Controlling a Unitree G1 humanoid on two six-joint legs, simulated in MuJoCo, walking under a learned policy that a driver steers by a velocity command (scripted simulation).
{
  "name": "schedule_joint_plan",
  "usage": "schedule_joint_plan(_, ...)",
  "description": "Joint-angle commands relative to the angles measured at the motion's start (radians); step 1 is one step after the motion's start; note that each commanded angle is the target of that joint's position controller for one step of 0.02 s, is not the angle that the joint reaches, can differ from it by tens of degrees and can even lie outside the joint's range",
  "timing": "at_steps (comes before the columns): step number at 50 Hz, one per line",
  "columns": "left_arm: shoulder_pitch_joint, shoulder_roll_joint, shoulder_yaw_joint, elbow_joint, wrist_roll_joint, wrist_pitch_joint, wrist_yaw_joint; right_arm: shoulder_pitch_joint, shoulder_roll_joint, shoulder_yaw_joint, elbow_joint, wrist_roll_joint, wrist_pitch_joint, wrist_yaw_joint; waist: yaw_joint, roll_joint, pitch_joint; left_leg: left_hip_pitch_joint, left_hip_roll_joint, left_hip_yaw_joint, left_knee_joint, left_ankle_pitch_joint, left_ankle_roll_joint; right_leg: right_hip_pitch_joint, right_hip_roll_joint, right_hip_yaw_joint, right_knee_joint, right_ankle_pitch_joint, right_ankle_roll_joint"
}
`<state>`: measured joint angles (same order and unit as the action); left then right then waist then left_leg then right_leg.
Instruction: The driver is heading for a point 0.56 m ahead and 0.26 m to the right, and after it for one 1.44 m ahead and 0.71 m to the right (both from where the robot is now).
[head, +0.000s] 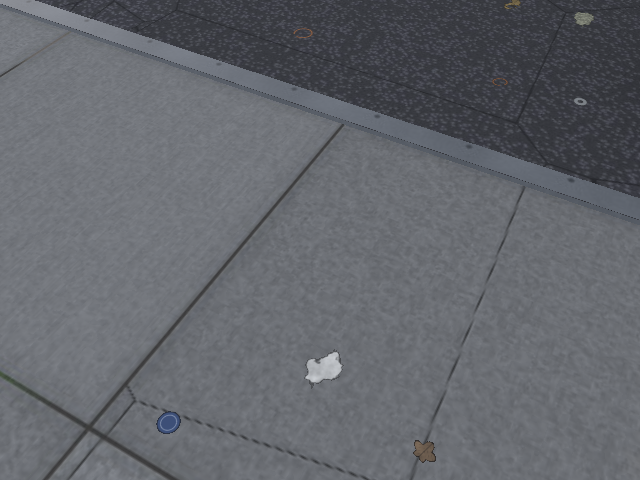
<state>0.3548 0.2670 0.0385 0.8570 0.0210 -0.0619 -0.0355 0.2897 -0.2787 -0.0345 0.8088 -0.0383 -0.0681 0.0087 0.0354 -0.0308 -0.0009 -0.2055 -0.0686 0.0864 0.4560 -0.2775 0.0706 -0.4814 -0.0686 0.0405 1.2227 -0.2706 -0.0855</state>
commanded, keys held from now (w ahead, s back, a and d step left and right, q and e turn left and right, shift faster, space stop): w+e+shift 1.00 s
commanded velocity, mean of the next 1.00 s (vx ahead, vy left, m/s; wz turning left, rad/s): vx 0.99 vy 0.00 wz -0.81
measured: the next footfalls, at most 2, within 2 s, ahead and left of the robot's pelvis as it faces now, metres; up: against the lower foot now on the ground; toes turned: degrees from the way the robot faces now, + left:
right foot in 0.30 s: +0.47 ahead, -0.07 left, +0.00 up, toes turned -14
left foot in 0.70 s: +0.93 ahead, -0.04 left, +0.00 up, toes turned -36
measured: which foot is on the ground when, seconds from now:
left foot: down 0.00-0.30, up 0.32-0.68, down 0.70-1.00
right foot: up 0.00-0.28, down 0.30-0.70, up 0.72-1.00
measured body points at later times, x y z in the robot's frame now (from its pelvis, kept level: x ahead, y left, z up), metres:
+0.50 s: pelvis +0.47 -0.06 +0.00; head +0.49 -0.06 +0.45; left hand +0.55 +0.23 -0.13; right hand +0.59 -0.34 -0.07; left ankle +0.59 +0.11 -0.65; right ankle +0.43 -0.06 -0.74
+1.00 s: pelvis +0.91 -0.20 -0.01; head +0.92 -0.21 +0.44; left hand +1.27 -0.22 -0.05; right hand +0.65 -0.35 -0.12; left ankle +0.90 -0.02 -0.74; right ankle +0.93 -0.35 -0.66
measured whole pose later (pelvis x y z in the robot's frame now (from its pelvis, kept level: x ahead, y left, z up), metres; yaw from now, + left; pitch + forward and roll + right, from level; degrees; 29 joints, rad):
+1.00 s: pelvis +0.91 -0.20 -0.01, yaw -49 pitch +1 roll +3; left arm 0.00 0.36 0.04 0.60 0.03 0.01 -0.08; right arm 0.51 -0.33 -0.06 0.89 -0.03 -0.10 0.00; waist -0.08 -0.06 0.01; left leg 0.07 0.00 0.23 0.29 -0.36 -0.03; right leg -0.80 -0.06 -0.05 1.11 -0.10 -0.10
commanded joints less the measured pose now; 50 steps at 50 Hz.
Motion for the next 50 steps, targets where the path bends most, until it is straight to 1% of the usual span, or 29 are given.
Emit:
schedule_joint_plan(1,-0.05,0.043,0.007,-0.079,0.01,0.022,-0.022,0.03,-0.079,-0.021,-0.015,0.019,-0.044,-0.002,-0.003,0.106,0.135,0.032,0.271,-0.262,-0.389,-0.088,0.1,-0.284,-0.054,0.053,-0.02,0.065,0.023)
schedule_joint_plan(5,-0.221,0.04,-0.004,-0.147,-0.007,0.016,-0.032,0.036,-0.061,-0.01,0.008,0.019,-0.073,0.009,-0.005,0.088,0.178,-0.034,0.188,0.017,-0.445,0.312,0.044,-0.228,-0.02,-0.045,-0.284,0.33,0.009)
schedule_joint_plan(8,-0.313,0.018,-0.021,-0.174,-0.008,0.009,-0.051,0.094,-0.09,-0.007,0.039,0.036,-0.093,-0.002,-0.024,0.041,0.17,0.032,0.213,0.106,-0.482,0.649,-0.002,-0.089,0.019,-0.152,-0.469,0.488,-0.038)
schedule_joint_plan(10,-0.305,0.048,-0.018,-0.162,-0.005,0.01,-0.049,0.128,-0.135,-0.014,0.048,0.028,-0.085,-0.02,-0.015,0.074,0.106,0.216,0.223,0.143,-0.366,1.098,-0.04,-0.043,0.104,-0.225,-0.521,0.45,-0.064)
schedule_joint_plan(11,-0.269,0.072,-0.013,-0.153,-0.005,0.013,-0.044,0.137,-0.171,-0.023,0.047,0.017,-0.069,-0.036,0.01,0.116,0.055,0.298,0.238,0.146,-0.255,1.308,-0.056,-0.003,0.145,-0.247,-0.53,0.376,-0.075)
schedule_joint_plan(13,0.002,0.148,0.016,-0.085,-0.005,0.019,-0.032,0.085,-0.229,-0.042,0.026,-0.01,-0.024,-0.06,0.16,0.167,-0.101,0.326,0.273,0.136,0.161,1.523,-0.066,0.253,0.209,-0.236,-0.526,0.219,-0.11)
schedule_joint_plan(14,0.22,0.197,0.043,-0.022,-0.003,0.021,-0.018,0.03,-0.243,-0.049,0.005,-0.019,-0.007,-0.063,0.258,0.153,-0.179,0.222,0.276,0.121,0.481,1.416,-0.054,0.471,0.191,-0.158,-0.589,0.158,-0.151)
schedule_joint_plan(15,0.25,0.236,0.069,-0.004,-0.008,0.03,0.005,0.009,-0.188,-0.04,0.003,-0.021,-0.012,-0.042,0.237,0.035,-0.155,-0.009,0.148,0.116,0.856,0.625,-0.04,0.621,0.123,-0.031,-0.599,0.048,-0.185)
schedule_joint_plan(16,0.145,0.352,0.095,-0.031,0.017,0.046,0.012,0.087,-0.033,0.001,-0.094,0.0,-0.034,-0.02,0.049,-0.289,-0.194,-0.515,-0.015,0.003,1.252,-0.251,-0.108,0.894,-0.122,0.486,-0.633,0.142,-0.378)
schedule_joint_plan(17,0.12,0.339,0.104,-0.068,-0.005,0.049,0.014,0.002,-0.085,0.012,-0.148,0.005,-0.061,-0.02,0.106,-0.105,-0.296,-0.663,0.013,-0.181,1.267,-0.173,-0.08,0.938,-0.18,0.768,-0.866,-0.085,-0.44)
schedule_joint_plan(18,0.093,0.28,0.096,-0.064,-0.006,0.045,0.026,-0.072,-0.116,0.014,-0.159,0.001,-0.079,-0.016,0.084,0.039,-0.147,-0.674,0.075,-0.208,1.139,-0.081,-0.059,0.781,-0.171,0.74,-0.97,-0.166,-0.374)
schedule_joint_plan(19,0.06,0.229,0.084,-0.052,-0.005,0.041,0.028,-0.081,-0.114,0.016,-0.158,-0.003,-0.083,-0.012,0.021,0.119,-0.043,-0.612,0.118,-0.197,1.011,-0.041,-0.054,0.599,-0.139,0.654,-0.998,-0.117,-0.321)
schedule_joint_plan(22,0.004,0.175,0.058,-0.06,-0.013,0.006,0.033,-0.072,-0.089,0.029,-0.165,-0.044,-0.016,-0.009,-0.081,0.131,0.067,-0.452,0.177,-0.176,0.825,-0.098,-0.107,0.244,-0.015,0.442,-1.024,0.042,-0.278)
schedule_joint_plan(24,-0.006,0.199,0.063,-0.072,-0.019,-0.014,0.028,-0.169,-0.074,0.04,-0.218,-0.042,0.004,0.0,-0.074,0.099,0.111,-0.391,0.191,-0.122,0.626,-0.035,-0.134,0.094,0.044,0.361,-1.071,0.102,-0.271)
schedule_joint_plan(26,0.001,0.207,0.071,-0.078,-0.018,-0.021,0.026,-0.292,-0.052,0.054,-0.268,-0.019,0.002,0.013,-0.034,0.054,0.133,-0.309,0.176,-0.091,0.405,0.171,-0.145,0.027,0.092,0.316,-1.087,0.184,-0.23)
schedule_joint_plan(29,0.051,0.229,0.086,-0.073,-0.032,-0.022,0.015,-0.352,-0.052,0.055,-0.288,0.01,-0.003,0.017,0.033,-0.001,0.075,-0.192,0.12,-0.072,0.194,0.394,-0.122,0.127,0.087,0.319,-1.059,0.391,-0.166)
schedule_joint_plan(31,0.065,0.241,0.093,-0.073,-0.031,-0.017,0.021,-0.355,-0.084,0.045,-0.295,0.011,-0.007,0.01,0.041,-0.019,0.048,-0.162,0.099,-0.093,0.098,0.375,-0.107,0.254,0.065,0.344,-0.991,0.485,-0.133)
schedule_joint_plan(33,0.049,0.278,0.101,-0.08,-0.02,-0.015,0.029,-0.224,-0.153,0.015,-0.256,0.011,-0.014,-0.008,-0.023,-0.017,-0.056,-0.007,0.047,-0.103,0.065,0.236,-0.091,0.36,0.062,0.356,-0.788,0.729,-0.087)
schedule_joint_plan(34,0.007,0.31,0.106,-0.087,-0.013,-0.016,0.026,-0.053,-0.194,-0.007,-0.217,0.015,-0.019,-0.021,-0.133,-0.007,-0.15,0.174,0.05,-0.095,0.067,0.157,-0.082,0.335,0.081,0.338,-0.574,0.767,-0.065)
schedule_joint_plan(35,-0.044,0.265,0.093,-0.106,-0.006,-0.028,0.024,0.17,-0.249,-0.034,-0.171,0.004,-0.024,-0.043,-0.244,0.013,-0.257,0.429,0.147,-0.167,0.118,0.009,-0.063,0.191,0.119,0.302,-0.296,0.638,-0.048)
schedule_joint_plan(36,-0.038,0.078,0.046,-0.15,-0.015,-0.038,0.029,0.311,-0.316,-0.053,-0.144,-0.036,-0.027,-0.058,-0.239,0.279,-0.358,0.659,0.439,-0.517,0.033,-0.367,-0.036,-0.071,0.21,0.202,0.048,-0.177,-0.047)
schedule_joint_plan(37,0.071,0.074,0.022,-0.207,-0.053,-0.03,0.027,0.178,-0.358,-0.069,-0.159,-0.036,-0.018,-0.043,-0.099,0.517,-0.442,0.661,0.581,-1.061,-0.204,-0.535,0.055,-0.256,0.207,0.122,0.222,-0.229,-0.039)
schedule_joint_plan(38,-0.024,0.156,0.03,-0.164,-0.02,-0.006,0.035,0.044,-0.23,-0.052,-0.191,-0.028,-0.011,-0.037,-0.11,0.257,-0.249,0.498,0.505,-0.904,-0.224,-0.635,0.055,-0.313,0.111,0.088,0.234,-0.098,-0.041)
schedule_joint_plan(40,-0.129,0.166,0.037,-0.17,0.004,0.015,0.006,0.009,-0.133,-0.029,-0.158,-0.024,-0.006,-0.029,-0.101,0.069,-0.077,0.28,0.41,-0.543,-0.198,-0.245,0.027,-0.275,0.041,0.05,0.138,-0.004,-0.02)
schedule_joint_plan(41,-0.158,0.14,0.033,-0.192,0.016,0.027,-0.011,0.048,-0.119,-0.023,-0.12,-0.02,-0.012,-0.032,-0.089,0.091,-0.035,0.223,0.38,-0.43,-0.204,-0.126,0.019,-0.27,0.015,0.052,0.119,-0.001,-0.015)
schedule_joint_plan(44,-0.22,0.073,0.008,-0.246,0.014,0.06,-0.034,0.109,-0.069,-0.012,-0.043,0.013,-0.039,-0.01,-0.055,0.124,0.02,0.174,0.355,-0.22,-0.239,0.141,-0.015,-0.319,-0.029,0.028,0.096,0.027,-0.012)
schedule_joint_plan(47,-0.318,0.073,-0.007,-0.311,0.013,0.065,-0.047,0.07,-0.083,-0.015,-0.03,0.013,-0.059,-0.002,-0.023,0.126,0.066,0.108,0.323,-0.027,-0.295,0.352,-0.027,-0.312,-0.029,-0.019,-0.016,0.164,-0.007)
schedule_joint_plan(48,-0.338,0.085,-0.004,-0.302,0.004,0.07,-0.047,0.064,-0.072,-0.013,-0.018,0.01,-0.057,-0.005,-0.029,0.108,0.07,0.117,0.256,0.06,-0.309,0.391,-0.046,-0.296,0.004,-0.057,-0.049,0.204,-0.012)
schedule_joint_plan(50,-0.42,0.077,-0.02,-0.347,0.008,0.067,-0.062,0.098,-0.111,-0.018,-0.002,0.008,-0.064,-0.008,-0.025,0.085,0.143,0.109,0.288,0.119,-0.334,0.545,-0.058,-0.261,-0.007,-0.123,-0.246,0.247,-0.033)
